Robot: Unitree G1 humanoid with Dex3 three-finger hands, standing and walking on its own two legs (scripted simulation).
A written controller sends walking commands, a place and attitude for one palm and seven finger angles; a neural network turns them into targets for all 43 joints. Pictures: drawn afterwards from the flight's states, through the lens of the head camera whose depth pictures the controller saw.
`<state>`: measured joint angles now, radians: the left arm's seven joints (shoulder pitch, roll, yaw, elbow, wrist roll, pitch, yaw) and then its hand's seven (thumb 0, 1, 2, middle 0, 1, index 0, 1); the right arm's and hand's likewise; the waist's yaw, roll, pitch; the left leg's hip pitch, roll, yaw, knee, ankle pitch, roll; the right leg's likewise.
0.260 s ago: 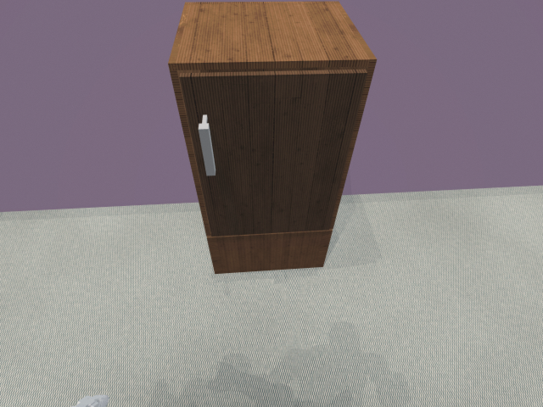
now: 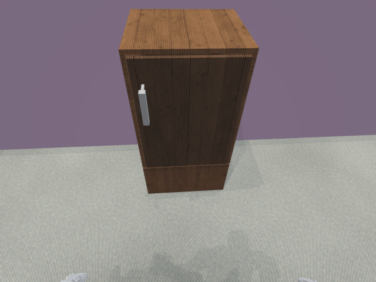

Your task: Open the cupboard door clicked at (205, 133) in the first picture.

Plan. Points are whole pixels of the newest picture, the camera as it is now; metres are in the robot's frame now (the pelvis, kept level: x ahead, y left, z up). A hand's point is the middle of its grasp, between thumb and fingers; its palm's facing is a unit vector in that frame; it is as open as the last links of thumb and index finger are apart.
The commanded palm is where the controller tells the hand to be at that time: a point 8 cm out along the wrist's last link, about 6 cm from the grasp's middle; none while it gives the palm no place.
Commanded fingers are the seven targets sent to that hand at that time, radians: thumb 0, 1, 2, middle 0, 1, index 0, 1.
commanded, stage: stand and wait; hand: left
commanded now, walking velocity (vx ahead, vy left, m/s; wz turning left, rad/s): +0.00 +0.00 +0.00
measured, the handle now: (144, 105) +0.71 +0.21 -0.05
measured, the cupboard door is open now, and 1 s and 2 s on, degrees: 0 0 0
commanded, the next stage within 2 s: look at it before walking up in 0.56 s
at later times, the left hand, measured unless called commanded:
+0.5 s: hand out of the picture +0.06 +0.23 -0.15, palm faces -0.03 -0.94 -0.33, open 7.4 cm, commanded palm none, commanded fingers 0.00 0.90 0.90 -0.20 -0.30 -0.20 -0.30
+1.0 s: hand out of the picture +0.07 +0.22 -0.15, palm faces -0.03 -0.95 -0.32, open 7.4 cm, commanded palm none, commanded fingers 0.00 0.90 0.90 -0.20 -0.30 -0.20 -0.30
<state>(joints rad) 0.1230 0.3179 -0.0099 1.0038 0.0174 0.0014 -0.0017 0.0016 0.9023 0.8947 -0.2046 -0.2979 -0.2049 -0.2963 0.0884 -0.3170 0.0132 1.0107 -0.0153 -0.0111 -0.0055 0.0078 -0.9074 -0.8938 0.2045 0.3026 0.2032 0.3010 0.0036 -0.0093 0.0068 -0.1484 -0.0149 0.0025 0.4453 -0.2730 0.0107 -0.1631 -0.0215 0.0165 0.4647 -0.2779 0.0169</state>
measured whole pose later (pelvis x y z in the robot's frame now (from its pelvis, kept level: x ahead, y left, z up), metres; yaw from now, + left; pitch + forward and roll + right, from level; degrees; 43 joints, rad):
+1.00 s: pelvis -0.01 -0.02 +0.01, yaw +0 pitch -1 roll +0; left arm 0.14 0.32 0.00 1.09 0.02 -0.01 0.00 0.00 0.90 0.89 -0.20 -0.30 -0.20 -0.30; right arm 0.12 -0.33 0.01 1.11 -0.01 -0.01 -0.01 0.01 -0.91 -0.89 0.20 0.30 0.20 0.30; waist 0.00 0.00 0.02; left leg -0.12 0.01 0.00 0.36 -0.22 -0.01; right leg -0.14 0.00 0.01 0.38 -0.22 -0.01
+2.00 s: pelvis +0.08 -0.02 -0.01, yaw +4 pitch +1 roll +0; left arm 0.27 0.16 0.04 1.08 0.02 -0.01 -0.02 0.01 0.91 0.90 -0.20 -0.30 -0.20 -0.30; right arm 0.46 -0.13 0.00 1.16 -0.03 -0.03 -0.04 0.00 -0.91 -0.89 0.20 0.30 0.20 0.30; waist -0.04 0.01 0.05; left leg -0.08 0.01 -0.06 0.45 -0.38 -0.01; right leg -0.37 -0.03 -0.09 0.70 -0.38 -0.01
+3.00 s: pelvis +0.13 -0.05 +0.00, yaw +6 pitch -1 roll +0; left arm 0.23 0.18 0.03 1.08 0.02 0.02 0.02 0.00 0.92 0.89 -0.20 -0.30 -0.20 -0.30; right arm 0.30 -0.14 -0.01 1.13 -0.01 0.01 -0.03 0.01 -0.91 -0.89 0.20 0.30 0.20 0.30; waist 0.01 -0.03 0.03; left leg -0.16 0.01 0.04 0.44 -0.26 0.00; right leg -0.23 -0.02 -0.08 0.43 -0.18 -0.01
